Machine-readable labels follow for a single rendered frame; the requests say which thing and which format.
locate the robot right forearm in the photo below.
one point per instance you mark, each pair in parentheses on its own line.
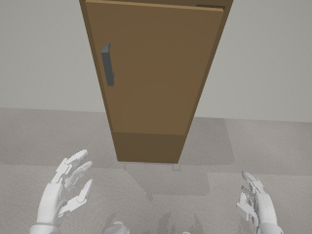
(268,228)

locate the robot right hand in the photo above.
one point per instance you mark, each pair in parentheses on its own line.
(260,208)

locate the robot left forearm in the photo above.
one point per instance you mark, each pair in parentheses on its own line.
(44,228)

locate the left robot thigh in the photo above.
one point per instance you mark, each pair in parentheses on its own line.
(117,229)

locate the robot left hand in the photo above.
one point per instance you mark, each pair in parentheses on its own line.
(59,191)

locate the handle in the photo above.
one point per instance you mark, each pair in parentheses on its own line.
(106,60)

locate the cupboard door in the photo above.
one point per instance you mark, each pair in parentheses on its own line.
(159,54)

